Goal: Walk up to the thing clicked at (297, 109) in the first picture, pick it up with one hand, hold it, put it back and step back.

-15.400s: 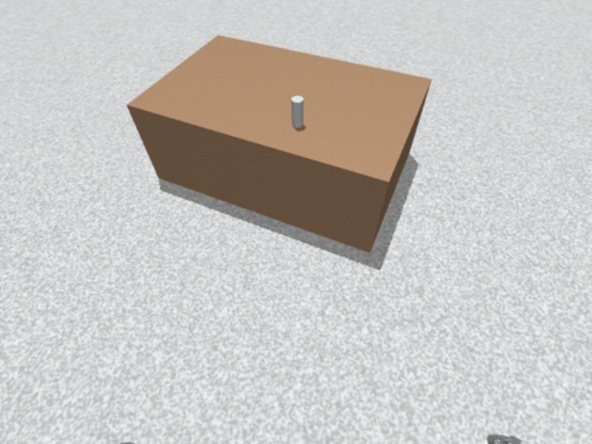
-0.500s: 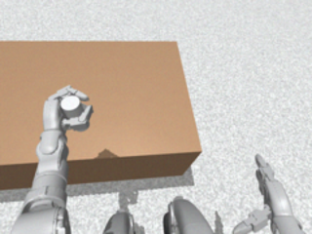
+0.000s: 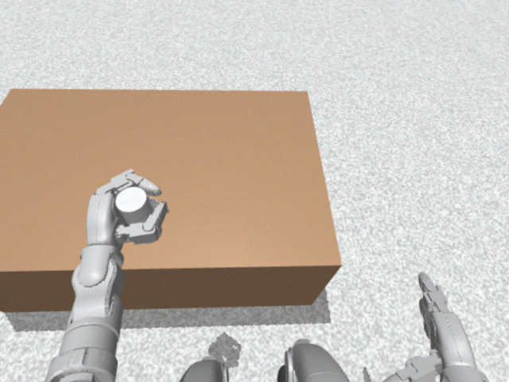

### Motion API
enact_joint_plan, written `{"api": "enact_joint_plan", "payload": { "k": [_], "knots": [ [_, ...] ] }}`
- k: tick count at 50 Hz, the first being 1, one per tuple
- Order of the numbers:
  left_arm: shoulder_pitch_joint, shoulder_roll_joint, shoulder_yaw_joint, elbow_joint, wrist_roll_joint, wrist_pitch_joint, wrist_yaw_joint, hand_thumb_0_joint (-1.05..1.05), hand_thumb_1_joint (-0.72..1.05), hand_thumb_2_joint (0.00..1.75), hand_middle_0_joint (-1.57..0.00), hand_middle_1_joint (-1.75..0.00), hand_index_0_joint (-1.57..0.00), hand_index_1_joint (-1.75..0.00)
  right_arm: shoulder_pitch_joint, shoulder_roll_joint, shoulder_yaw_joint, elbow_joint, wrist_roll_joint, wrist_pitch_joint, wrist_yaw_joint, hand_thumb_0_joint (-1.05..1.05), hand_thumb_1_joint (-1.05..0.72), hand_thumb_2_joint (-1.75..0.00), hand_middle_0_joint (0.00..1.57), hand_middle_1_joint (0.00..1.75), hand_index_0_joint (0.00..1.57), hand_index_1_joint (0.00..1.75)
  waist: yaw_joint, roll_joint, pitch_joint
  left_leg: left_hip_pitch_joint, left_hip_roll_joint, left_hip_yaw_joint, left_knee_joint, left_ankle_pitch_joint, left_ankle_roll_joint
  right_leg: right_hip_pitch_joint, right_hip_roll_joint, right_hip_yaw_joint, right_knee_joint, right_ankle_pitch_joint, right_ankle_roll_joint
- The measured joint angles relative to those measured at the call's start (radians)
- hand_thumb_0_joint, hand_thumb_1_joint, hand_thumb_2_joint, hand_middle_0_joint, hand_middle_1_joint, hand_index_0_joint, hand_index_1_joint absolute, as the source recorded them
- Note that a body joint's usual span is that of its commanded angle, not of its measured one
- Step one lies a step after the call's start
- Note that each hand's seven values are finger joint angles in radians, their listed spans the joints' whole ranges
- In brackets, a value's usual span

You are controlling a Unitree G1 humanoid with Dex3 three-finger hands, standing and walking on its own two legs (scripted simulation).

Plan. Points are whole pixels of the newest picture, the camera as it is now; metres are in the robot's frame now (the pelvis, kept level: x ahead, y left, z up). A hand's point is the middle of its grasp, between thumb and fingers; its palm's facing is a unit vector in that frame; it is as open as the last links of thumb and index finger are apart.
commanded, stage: lift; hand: left
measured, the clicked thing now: (141, 217) +0.36 +0.18 +0.02
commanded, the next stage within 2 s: hold in 0.36 s
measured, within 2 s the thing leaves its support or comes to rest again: neither
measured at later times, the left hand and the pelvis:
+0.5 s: hand (144, 219) +0.34 +0.17 +0.05, palm faces +0.03 -1.00 +0.00, open 5.7 cm; pelvis +0.01 +0.00 +0.01, yaw +0 degrees
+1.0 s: hand (138, 220) +0.33 +0.17 +0.07, palm faces +0.04 -1.00 +0.00, open 5.7 cm; pelvis +0.01 +0.00 +0.02, yaw +0 degrees
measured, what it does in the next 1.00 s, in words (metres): stands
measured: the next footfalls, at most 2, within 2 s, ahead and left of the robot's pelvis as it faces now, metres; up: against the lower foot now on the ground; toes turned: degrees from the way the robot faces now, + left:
none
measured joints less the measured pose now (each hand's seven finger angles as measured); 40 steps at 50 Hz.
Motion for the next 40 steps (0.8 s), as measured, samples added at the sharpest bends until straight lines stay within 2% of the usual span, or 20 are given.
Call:
{"api": "enact_joint_plan", "payload": {
  "k": [25, 40],
  "knots": [
    [0.111, -0.019, -0.030, -0.115, -0.010, 0.016, 0.007, 0.00, 0.11, 1.13, -0.97, -1.15, -0.98, -1.14, -0.022, 0.003, -0.009, 0.072, 0.009, 0.002, -0.006, -0.01, 0.55, -0.05, 0.05, 0.05, 0.05, 0.05, 0.019, 0.006, 0.010, 0.087, -0.003, -0.006, -0.065, 0.015, -0.004, 0.086, 0.000, -0.005, -0.056, 0.007, -0.001],
    [0.146, -0.020, -0.042, -0.163, -0.021, 0.054, 0.001, 0.00, 0.11, 1.13, -0.97, -1.15, -0.98, -1.14, -0.043, 0.012, 0.000, 0.138, 0.018, 0.004, -0.008, -0.01, 0.54, -0.05, 0.05, 0.05, 0.05, 0.05, 0.032, 0.016, 0.008, 0.138, -0.005, -0.005, -0.100, 0.024, -0.003, 0.135, 0.000, -0.002, -0.088, 0.015, 0.001]
  ]
}}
